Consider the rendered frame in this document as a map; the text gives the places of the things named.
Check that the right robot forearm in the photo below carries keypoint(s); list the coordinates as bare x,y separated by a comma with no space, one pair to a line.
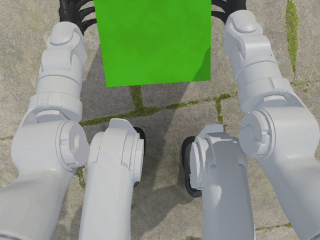
254,65

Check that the robot left shin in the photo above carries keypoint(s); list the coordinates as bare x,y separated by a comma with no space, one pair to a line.
97,139

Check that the right robot upper arm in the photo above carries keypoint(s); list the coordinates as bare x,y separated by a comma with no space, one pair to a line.
283,140

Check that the left robot upper arm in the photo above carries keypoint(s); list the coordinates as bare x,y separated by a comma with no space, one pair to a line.
46,155

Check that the carton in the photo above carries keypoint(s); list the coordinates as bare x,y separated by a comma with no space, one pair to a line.
145,42

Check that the left robot forearm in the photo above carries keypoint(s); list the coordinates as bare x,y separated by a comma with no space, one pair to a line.
60,78

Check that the robot right hand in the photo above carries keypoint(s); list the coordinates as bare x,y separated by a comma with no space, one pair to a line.
229,6

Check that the robot left hand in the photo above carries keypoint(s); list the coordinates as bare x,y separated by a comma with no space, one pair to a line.
69,12

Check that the right robot foot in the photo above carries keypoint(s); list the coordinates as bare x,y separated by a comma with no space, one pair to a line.
185,154

